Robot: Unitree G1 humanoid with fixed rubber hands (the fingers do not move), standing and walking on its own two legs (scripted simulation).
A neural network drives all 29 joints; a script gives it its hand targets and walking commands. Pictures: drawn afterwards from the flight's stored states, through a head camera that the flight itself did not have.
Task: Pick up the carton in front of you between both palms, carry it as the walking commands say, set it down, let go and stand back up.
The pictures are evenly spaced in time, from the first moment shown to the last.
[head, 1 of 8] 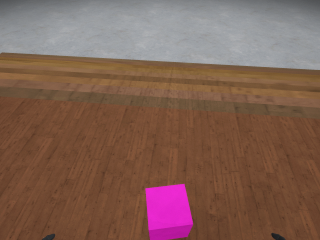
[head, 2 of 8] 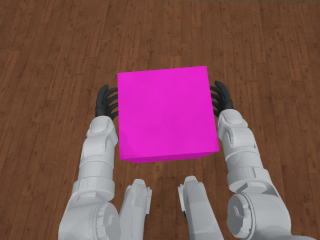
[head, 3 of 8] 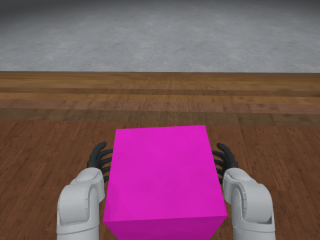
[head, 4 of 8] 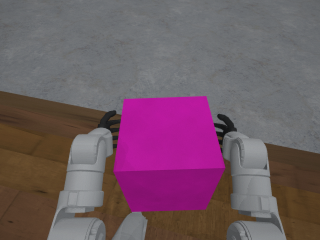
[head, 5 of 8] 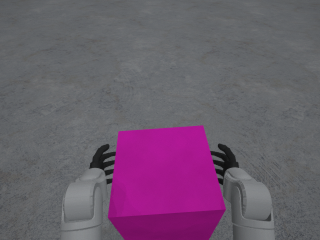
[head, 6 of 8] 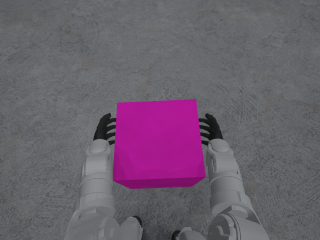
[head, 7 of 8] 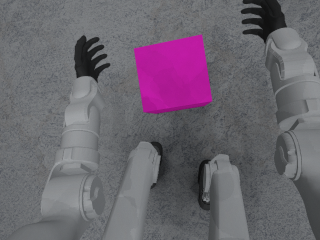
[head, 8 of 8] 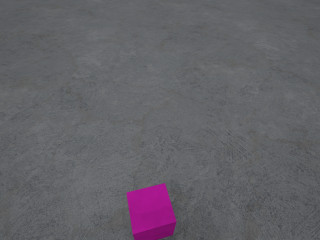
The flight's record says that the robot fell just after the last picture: no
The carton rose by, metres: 0.67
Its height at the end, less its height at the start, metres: -1.14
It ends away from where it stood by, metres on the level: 4.90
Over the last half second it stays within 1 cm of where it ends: yes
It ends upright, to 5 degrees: yes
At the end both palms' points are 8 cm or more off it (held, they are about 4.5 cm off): yes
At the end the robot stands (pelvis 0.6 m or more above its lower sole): yes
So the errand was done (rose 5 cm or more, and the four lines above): yes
